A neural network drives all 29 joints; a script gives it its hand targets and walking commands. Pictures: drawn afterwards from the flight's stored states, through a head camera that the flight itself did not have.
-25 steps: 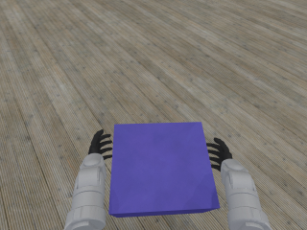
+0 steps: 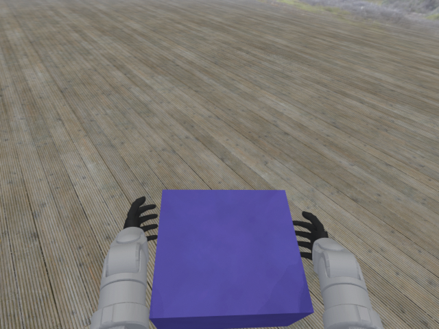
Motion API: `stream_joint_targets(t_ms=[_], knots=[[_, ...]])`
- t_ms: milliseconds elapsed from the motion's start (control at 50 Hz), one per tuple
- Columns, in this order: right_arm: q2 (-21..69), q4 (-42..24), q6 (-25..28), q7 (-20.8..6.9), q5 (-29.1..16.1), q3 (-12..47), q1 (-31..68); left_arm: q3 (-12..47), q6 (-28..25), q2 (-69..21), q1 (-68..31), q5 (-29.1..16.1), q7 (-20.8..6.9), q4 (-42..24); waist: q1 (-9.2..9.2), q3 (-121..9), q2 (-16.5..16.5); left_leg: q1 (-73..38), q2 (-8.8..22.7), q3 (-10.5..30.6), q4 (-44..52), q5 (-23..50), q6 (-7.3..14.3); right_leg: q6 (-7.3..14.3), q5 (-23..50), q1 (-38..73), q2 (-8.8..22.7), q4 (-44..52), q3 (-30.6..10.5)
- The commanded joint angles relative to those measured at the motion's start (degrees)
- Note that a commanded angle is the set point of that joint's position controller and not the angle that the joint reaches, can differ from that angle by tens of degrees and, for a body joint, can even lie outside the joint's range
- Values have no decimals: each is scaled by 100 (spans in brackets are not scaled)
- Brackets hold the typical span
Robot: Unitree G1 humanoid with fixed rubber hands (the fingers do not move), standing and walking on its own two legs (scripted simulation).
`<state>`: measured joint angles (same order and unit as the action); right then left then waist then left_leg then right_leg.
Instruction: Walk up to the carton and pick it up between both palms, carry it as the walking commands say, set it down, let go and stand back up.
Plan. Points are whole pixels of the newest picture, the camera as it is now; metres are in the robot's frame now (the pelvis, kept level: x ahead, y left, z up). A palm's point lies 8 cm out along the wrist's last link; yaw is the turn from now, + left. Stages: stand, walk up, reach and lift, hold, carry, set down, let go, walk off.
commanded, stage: reach and lift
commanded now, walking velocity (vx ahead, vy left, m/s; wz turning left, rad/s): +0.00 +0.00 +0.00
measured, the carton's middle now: (224, 257) +0.31 +0.01 -0.05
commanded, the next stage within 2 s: hold in 1.00 s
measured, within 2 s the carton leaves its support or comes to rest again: neither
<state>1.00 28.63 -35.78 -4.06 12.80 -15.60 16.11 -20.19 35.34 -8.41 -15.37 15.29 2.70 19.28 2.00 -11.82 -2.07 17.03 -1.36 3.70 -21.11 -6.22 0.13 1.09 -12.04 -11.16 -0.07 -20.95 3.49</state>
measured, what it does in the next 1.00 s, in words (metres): stands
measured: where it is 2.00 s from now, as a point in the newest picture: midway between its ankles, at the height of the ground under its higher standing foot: outside the picture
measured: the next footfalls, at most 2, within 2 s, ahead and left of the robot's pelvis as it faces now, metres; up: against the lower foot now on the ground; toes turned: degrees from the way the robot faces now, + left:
none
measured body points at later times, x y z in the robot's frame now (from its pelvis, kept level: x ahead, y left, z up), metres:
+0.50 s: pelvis +0.00 +0.01 +0.00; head -0.05 +0.03 +0.45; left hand +0.30 +0.19 +0.04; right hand +0.31 -0.17 +0.03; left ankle +0.05 +0.11 -0.74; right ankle -0.01 -0.11 -0.74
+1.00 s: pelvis +0.00 +0.00 +0.00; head -0.05 +0.02 +0.45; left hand +0.30 +0.19 +0.04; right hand +0.29 -0.18 +0.03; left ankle +0.05 +0.11 -0.74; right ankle -0.01 -0.11 -0.74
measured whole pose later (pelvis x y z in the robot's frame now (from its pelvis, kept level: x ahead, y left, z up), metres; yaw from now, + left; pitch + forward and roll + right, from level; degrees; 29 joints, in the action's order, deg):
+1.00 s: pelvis +0.00 +0.00 +0.00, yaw +0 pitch +1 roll -1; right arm 2.5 21.3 -39.4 -4.1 14.4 -16.2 13.2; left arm -17.5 37.9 -8.6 -15.2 15.3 2.7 15.6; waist 2.0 -9.5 -2.1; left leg 15.0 -1.5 3.7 -18.5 -4.8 0.6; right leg 0.7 -10.2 -8.8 0.0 -17.7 3.4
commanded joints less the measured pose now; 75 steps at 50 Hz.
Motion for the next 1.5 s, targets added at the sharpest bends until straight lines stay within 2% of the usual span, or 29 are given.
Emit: stream_joint_targets(t_ms=[0,120,240,420,500,660,760,1100,1480], knots=[[5284,-1672,331,-1675,-1578,3116,4636,3709,289,-5310,-3038,-1502,-2334,-99,-146,-1161,-3,-2752,-569,-317,20,840,-187,242,386,-534,-163,795,-849],[5172,-1231,321,-1749,-1403,2658,4976,3586,315,-5250,-3703,-1505,-2370,91,-302,-796,84,-2634,-554,-332,36,-75,-233,315,-533,-1063,-94,924,-784],[5330,-1034,345,-1792,-1352,2581,4706,3795,238,-5283,-3949,-1580,-2375,-203,-404,-1147,118,-2706,-510,-300,9,140,-230,283,-182,-862,-164,846,-753],[5426,-1645,200,-1702,-1448,2973,3942,3966,302,-5269,-3083,-1575,-2361,-459,-331,-1536,174,-2543,-482,-221,96,1298,-154,98,1256,313,-422,630,-768],[5372,-1815,95,-1665,-1432,3070,3687,3904,371,-5216,-2638,-1489,-2331,-376,-254,-1402,248,-2433,-468,-168,203,1519,-118,30,1538,553,-488,634,-772],[5289,-2138,59,-1641,-1497,3273,3614,3841,386,-5149,-2354,-1458,-2318,-393,-132,-1277,237,-2399,-480,-148,252,1472,-85,3,1466,586,-488,656,-798],[5284,-2276,72,-1622,-1521,3365,3709,3796,376,-5100,-2269,-1434,-2335,-333,-81,-1230,118,-2375,-515,-169,230,1318,-60,3,1299,491,-445,676,-821],[5337,-2083,170,-1691,-1484,3273,3919,3756,321,-5059,-2294,-1321,-2423,-107,-2,-1017,-5,-2527,-571,-258,178,671,-61,98,361,-92,-309,830,-801],[5467,-2101,179,-1673,-1511,3345,3846,3742,277,-4991,-2130,-1299,-2476,-50,58,-1137,5,-2505,-584,-290,186,817,-32,38,549,38,-305,822,-802]])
